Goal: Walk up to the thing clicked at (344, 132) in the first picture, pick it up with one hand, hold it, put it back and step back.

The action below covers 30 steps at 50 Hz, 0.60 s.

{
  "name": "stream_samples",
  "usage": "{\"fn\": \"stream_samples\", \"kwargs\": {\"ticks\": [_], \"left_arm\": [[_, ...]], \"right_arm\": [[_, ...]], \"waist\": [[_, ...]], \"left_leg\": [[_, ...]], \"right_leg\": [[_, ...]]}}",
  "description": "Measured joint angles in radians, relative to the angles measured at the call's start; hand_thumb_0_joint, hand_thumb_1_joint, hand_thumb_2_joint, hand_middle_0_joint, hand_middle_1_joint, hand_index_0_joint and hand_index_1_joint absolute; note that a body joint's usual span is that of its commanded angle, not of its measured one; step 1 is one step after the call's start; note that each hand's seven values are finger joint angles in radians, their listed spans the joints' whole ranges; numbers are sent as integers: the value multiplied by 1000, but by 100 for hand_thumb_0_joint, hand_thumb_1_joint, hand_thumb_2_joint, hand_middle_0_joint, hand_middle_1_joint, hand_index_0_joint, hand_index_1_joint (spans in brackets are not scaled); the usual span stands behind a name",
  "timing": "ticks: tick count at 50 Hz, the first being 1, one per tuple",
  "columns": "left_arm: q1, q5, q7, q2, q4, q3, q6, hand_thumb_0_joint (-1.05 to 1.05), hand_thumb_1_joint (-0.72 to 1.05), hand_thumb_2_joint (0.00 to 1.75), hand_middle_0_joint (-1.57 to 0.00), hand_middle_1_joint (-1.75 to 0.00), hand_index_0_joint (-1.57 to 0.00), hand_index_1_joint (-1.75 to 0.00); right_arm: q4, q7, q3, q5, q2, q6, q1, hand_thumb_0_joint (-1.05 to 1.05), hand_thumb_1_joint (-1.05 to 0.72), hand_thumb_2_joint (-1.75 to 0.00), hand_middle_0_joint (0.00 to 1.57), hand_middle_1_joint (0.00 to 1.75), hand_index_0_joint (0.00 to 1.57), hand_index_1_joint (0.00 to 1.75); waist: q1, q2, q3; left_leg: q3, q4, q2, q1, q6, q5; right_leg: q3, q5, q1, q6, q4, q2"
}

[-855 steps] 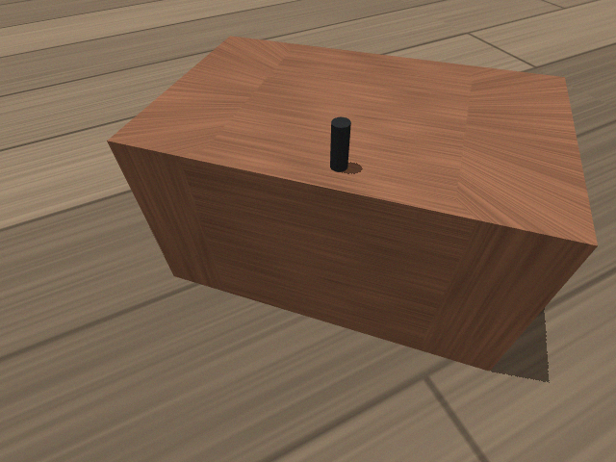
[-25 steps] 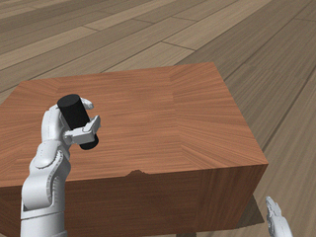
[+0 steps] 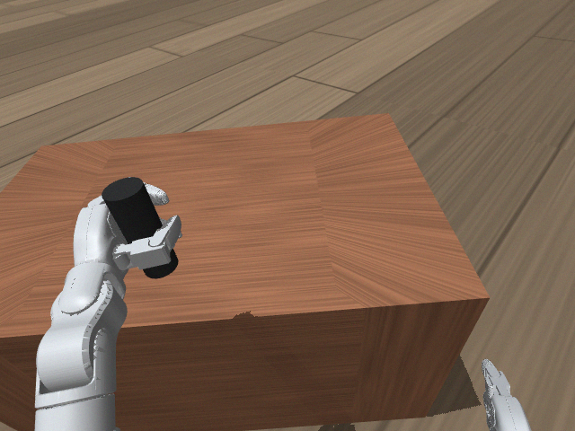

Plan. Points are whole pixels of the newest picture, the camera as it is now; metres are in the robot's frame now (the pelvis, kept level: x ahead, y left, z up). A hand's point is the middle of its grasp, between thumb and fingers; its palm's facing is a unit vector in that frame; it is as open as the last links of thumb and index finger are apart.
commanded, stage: hold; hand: left
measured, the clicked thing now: (143, 230) +0.32 +0.18 +0.19
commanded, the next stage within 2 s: crouch in 1.12 s
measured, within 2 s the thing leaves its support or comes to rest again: neither
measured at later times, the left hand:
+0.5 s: hand (153, 231) +0.33 +0.17 +0.19, palm faces +0.19 -0.98 +0.00, open 6.2 cm
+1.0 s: hand (158, 218) +0.34 +0.17 +0.20, palm faces +0.16 -0.99 +0.01, open 6.2 cm
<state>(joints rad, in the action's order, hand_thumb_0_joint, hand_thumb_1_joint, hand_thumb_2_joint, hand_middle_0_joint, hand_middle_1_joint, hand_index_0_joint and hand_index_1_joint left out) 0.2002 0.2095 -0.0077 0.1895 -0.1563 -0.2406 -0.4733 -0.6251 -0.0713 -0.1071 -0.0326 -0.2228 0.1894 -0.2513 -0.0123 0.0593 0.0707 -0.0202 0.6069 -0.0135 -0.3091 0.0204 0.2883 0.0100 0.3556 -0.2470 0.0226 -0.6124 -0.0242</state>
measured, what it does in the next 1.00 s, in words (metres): stands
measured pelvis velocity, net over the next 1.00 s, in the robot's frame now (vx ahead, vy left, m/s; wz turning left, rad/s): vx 0.01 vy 0.00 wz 0.00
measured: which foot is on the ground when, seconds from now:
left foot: down 0.00-1.00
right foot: down 0.00-1.00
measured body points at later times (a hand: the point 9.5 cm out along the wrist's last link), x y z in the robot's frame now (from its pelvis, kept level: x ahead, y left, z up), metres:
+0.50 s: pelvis +0.00 +0.00 +0.00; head -0.02 -0.03 +0.45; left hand +0.31 +0.23 +0.19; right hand +0.17 -0.26 -0.08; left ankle +0.02 +0.13 -0.73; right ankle -0.02 -0.13 -0.73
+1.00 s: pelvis +0.01 +0.00 +0.00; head -0.02 -0.03 +0.45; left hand +0.32 +0.22 +0.20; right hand +0.17 -0.26 -0.08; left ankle +0.02 +0.13 -0.73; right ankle -0.02 -0.13 -0.73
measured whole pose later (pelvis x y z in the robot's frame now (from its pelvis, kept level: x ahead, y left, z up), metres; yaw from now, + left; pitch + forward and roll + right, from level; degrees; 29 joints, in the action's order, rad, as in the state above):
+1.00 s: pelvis +0.01 +0.00 +0.00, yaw +0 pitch +0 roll +0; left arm 0.24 0.20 -0.02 0.19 -0.16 -0.25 -0.48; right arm -0.63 -0.08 -0.10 -0.03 -0.22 0.20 -0.26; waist -0.01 0.05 0.06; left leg -0.02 0.59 -0.01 -0.30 0.02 0.29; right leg 0.01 0.36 -0.24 0.02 -0.60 -0.02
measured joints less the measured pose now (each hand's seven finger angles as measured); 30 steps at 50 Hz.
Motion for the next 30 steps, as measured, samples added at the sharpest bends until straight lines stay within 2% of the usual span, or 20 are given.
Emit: {"fn": "stream_samples", "kwargs": {"ticks": [6,13,19,26,30], "left_arm": [[5,-10,-21,4,-32,-7,11,1,6,118,-93,-128,-89,-126],[17,2,-2,5,-23,4,4,1,6,119,-93,-128,-89,-126],[3,6,-2,-3,3,-4,-14,1,6,119,-93,-128,-89,-126],[-27,-11,-15,-3,-43,-11,12,1,6,119,-93,-128,-89,-126],[-27,-7,-10,-1,-57,-5,30,1,6,119,-93,-128,-89,-126]], "right_arm": [[-10,-7,-1,2,-2,7,-3,-1,52,-6,5,5,6,5],[-36,-10,4,3,-2,10,13,-1,52,-6,5,5,6,5],[-21,-2,4,2,0,6,14,-1,52,-6,5,5,6,5],[-11,-9,7,3,-1,9,-4,-1,52,-6,5,5,6,5],[-25,-15,14,8,2,12,2,-1,52,-6,5,5,6,5]], "waist": [[-2,-2,-10],[-1,6,-1],[-1,8,-2],[-2,-6,-12],[-2,-6,-9]], "left_leg": [[-3,1,-1,-1,1,0],[-3,-1,0,3,0,1],[0,-9,-1,8,1,-1],[-4,-6,-2,2,5,2],[-7,-2,-3,4,6,7]], "right_leg": [[-3,-1,2,-1,2,1],[-3,0,6,0,5,0],[-1,0,7,-1,7,0],[-5,5,2,-5,2,2],[-8,9,6,-6,2,3]]}}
